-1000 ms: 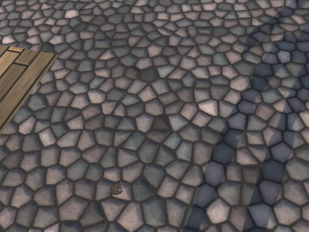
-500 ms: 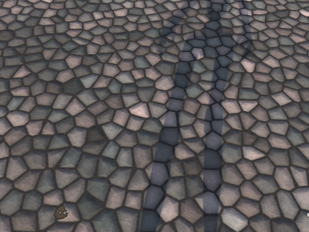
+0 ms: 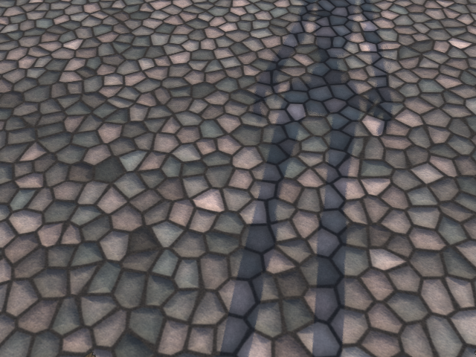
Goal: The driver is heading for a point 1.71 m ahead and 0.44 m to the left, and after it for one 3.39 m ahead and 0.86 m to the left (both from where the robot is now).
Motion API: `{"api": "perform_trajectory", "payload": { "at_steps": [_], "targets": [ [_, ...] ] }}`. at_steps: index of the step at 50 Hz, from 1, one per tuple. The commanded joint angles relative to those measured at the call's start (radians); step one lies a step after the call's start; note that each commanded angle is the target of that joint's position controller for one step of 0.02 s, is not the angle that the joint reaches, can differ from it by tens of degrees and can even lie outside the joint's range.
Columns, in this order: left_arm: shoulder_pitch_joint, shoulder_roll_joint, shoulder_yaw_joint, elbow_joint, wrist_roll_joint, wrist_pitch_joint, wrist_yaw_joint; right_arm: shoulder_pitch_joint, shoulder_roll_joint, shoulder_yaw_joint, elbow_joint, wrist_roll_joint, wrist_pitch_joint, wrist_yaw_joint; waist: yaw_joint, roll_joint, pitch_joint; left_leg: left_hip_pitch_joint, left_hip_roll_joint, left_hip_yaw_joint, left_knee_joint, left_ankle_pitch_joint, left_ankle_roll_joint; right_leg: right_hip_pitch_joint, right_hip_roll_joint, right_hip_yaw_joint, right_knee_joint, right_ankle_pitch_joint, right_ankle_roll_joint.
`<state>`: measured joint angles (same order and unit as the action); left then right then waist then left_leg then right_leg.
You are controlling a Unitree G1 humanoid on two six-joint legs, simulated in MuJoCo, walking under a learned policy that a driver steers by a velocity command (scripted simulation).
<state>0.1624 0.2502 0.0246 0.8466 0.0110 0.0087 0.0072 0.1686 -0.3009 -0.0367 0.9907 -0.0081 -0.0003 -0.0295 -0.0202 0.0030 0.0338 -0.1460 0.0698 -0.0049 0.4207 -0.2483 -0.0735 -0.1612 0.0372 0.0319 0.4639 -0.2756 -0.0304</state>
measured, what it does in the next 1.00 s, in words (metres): walks ahead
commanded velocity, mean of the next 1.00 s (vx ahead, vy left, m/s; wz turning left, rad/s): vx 0.15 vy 0.00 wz -0.01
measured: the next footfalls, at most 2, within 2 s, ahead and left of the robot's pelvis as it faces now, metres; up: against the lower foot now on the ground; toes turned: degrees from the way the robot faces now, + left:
right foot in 1.18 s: +0.41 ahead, -0.07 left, +0.00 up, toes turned -1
left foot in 1.54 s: +0.42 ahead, +0.16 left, +0.00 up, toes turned +1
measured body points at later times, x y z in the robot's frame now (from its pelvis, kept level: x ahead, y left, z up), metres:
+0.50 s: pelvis +0.00 +0.01 +0.00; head +0.01 +0.01 +0.45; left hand +0.07 +0.28 -0.14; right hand +0.04 -0.26 -0.15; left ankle -0.01 +0.16 -0.74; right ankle -0.02 -0.10 -0.74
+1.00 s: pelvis +0.12 +0.05 +0.00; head +0.14 +0.07 +0.45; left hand +0.28 +0.31 -0.12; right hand +0.02 -0.18 -0.13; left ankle +0.00 +0.15 -0.74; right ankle +0.23 -0.10 -0.68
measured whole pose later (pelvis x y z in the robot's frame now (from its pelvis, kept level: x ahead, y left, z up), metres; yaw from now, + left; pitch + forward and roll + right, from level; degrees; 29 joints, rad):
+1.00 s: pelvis +0.12 +0.05 +0.00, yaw +1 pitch +1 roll -1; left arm 0.08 0.27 0.05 0.92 -0.03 -0.08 -0.02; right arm 0.49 -0.19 -0.01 1.09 0.00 -0.08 -0.01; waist -0.08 -0.03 0.02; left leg 0.06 -0.01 0.03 0.21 -0.29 0.03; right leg -0.61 -0.08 -0.02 0.83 -0.13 -0.02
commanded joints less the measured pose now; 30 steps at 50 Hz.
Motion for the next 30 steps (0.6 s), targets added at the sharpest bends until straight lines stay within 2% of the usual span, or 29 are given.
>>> {"api": "perform_trajectory", "payload": {
  "at_steps": [1,11,25,26,28,30],
  "targets": [
    [-0.013,0.133,0.032,-0.028,-0.002,-0.011,0.005,0.001,-0.113,-0.020,-0.017,0.002,-0.008,-0.007,0.003,-0.017,-0.042,0.007,0.002,0.000,-0.029,0.166,0.013,0.002,-0.094,0.094,-0.090,0.272,-0.029],
    [0.014,0.131,0.027,0.052,-0.005,-0.009,0.012,0.020,-0.105,-0.015,0.033,0.004,-0.005,-0.013,0.004,-0.011,-0.030,-0.002,-0.005,0.009,-0.026,0.161,0.022,-0.009,-0.069,0.059,-0.079,0.253,-0.015],
    [0.044,0.118,0.015,0.133,-0.009,-0.008,0.021,0.061,-0.071,-0.004,0.074,0.005,-0.002,-0.018,0.008,-0.003,-0.007,-0.023,-0.019,0.017,-0.022,0.141,0.030,-0.025,-0.054,0.035,-0.074,0.207,-0.001],
    [0.058,0.114,0.014,0.144,-0.010,-0.006,0.022,0.080,-0.060,-0.002,0.084,0.006,0.000,-0.019,0.008,-0.009,-0.027,-0.019,-0.034,0.034,-0.015,0.051,0.032,-0.019,-0.046,0.029,-0.082,0.100,-0.005],
    [0.067,0.141,0.025,0.148,-0.022,-0.001,0.027,0.075,-0.053,-0.002,0.080,0.016,0.001,-0.022,0.020,-0.042,0.015,-0.089,-0.077,0.077,0.058,-0.209,0.052,-0.069,-0.049,0.059,-0.109,-0.301,-0.041],
    [0.097,0.169,0.036,0.146,-0.027,-0.011,0.025,0.043,-0.036,0.001,0.052,0.016,-0.015,-0.019,0.041,-0.108,0.096,-0.211,-0.089,0.086,0.163,-0.292,0.070,-0.117,-0.142,0.198,-0.192,-0.538,-0.100]
  ]
}}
